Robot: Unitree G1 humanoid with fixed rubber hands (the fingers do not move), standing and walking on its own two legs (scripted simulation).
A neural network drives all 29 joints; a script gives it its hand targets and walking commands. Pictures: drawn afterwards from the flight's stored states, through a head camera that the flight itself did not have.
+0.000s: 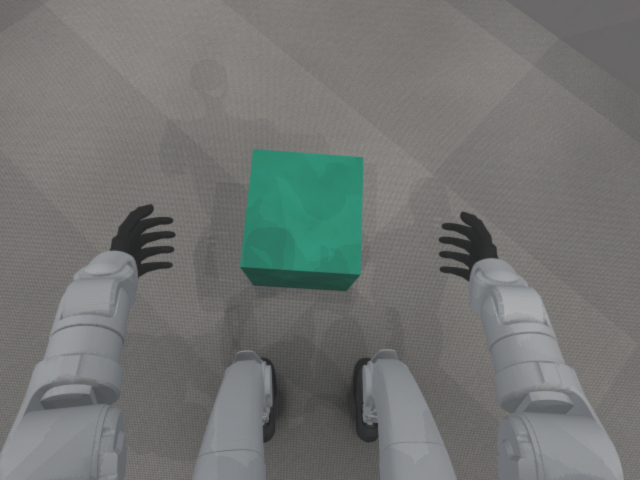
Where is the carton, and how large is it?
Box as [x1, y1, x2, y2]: [240, 149, 363, 290]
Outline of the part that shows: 253,149 240,267 251,282 255,285 346,290 360,274 363,157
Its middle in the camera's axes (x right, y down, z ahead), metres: -0.04 -0.03 +1.01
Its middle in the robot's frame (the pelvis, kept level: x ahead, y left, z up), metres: +0.56 +0.01 -0.56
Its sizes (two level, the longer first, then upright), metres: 0.288 0.266 0.263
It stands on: the floor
